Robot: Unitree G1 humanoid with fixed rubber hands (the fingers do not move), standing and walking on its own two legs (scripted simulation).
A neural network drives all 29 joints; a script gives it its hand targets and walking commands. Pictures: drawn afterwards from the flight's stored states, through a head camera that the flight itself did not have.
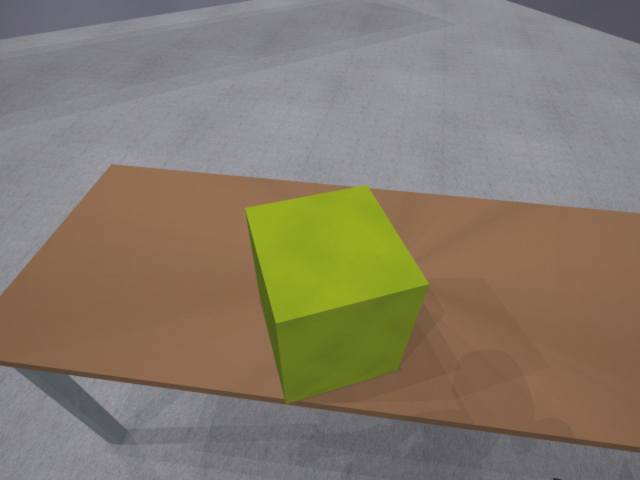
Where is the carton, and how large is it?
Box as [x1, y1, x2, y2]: [245, 185, 428, 403]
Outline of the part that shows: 367,185 245,208 260,300 286,403 396,370 428,283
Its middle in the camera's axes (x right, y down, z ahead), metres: +0.01 +0.08 +0.63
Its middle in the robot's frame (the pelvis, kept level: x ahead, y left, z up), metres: +0.42 +0.01 -0.04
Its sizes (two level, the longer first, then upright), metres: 0.210 0.200 0.250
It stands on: a table, 0.61 m high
